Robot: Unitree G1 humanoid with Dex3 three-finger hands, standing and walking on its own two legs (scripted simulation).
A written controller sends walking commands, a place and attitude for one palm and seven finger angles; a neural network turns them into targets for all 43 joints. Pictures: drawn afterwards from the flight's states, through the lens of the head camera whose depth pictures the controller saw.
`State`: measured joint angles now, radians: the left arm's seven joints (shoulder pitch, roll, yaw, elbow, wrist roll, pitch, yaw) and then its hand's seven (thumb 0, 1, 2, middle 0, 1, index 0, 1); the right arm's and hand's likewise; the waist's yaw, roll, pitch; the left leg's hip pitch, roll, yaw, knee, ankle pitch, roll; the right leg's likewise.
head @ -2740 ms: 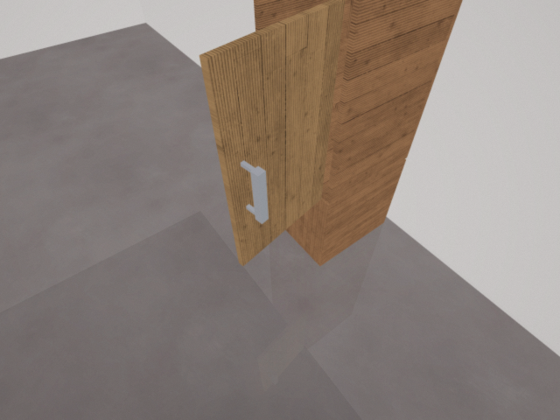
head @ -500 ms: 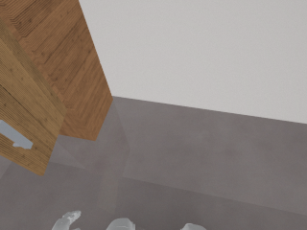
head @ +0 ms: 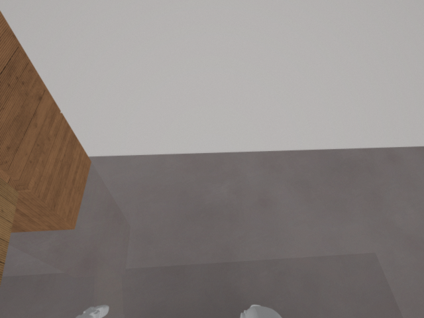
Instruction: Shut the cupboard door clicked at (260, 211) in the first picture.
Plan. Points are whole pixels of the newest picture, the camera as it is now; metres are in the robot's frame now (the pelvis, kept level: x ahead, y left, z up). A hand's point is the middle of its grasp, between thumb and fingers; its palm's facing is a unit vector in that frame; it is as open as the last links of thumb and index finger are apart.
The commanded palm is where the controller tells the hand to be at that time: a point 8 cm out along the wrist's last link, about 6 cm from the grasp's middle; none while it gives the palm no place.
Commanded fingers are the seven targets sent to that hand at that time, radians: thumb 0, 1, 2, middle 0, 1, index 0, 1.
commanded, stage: walk around to get in front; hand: left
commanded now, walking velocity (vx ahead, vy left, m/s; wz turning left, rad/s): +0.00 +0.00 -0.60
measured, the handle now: out of the picture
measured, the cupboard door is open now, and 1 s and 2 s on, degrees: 100 100 100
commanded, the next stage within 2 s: none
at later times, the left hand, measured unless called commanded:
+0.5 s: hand (147, 308) +0.15 +0.15 -0.18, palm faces -0.24 -0.95 -0.21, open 7.4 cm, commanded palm none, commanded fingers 0.00 0.90 0.90 -0.20 -0.30 -0.20 -0.30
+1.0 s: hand (203, 275) +0.22 +0.04 -0.16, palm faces -0.55 -0.79 -0.27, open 7.3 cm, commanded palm none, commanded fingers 0.00 0.90 0.90 -0.20 -0.30 -0.20 -0.30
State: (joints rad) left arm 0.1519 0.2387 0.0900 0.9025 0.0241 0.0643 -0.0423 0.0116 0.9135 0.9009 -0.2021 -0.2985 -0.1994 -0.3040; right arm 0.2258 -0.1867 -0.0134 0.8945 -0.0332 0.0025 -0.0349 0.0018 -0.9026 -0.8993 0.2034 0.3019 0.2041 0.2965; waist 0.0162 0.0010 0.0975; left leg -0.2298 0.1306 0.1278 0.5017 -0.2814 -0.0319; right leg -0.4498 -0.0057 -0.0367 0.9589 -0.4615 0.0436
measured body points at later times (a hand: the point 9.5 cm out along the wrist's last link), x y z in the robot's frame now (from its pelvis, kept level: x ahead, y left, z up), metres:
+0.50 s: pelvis +0.02 -0.03 -0.01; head +0.08 -0.02 +0.43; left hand +0.16 +0.20 -0.17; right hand +0.05 -0.30 -0.14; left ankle +0.06 +0.09 -0.74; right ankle -0.01 -0.13 -0.73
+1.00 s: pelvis +0.03 -0.08 +0.00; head +0.07 -0.13 +0.44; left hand +0.25 +0.08 -0.14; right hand -0.06 -0.35 -0.15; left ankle +0.10 +0.05 -0.68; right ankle -0.03 -0.16 -0.74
